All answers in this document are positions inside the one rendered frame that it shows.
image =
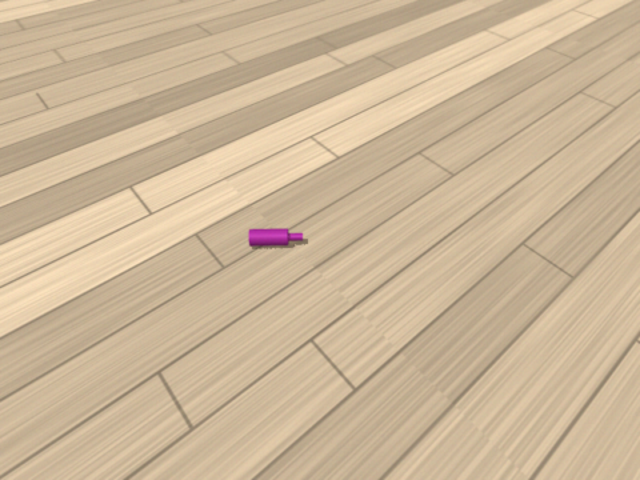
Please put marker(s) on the bottle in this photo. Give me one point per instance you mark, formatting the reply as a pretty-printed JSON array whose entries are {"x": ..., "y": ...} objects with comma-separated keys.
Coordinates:
[{"x": 272, "y": 237}]

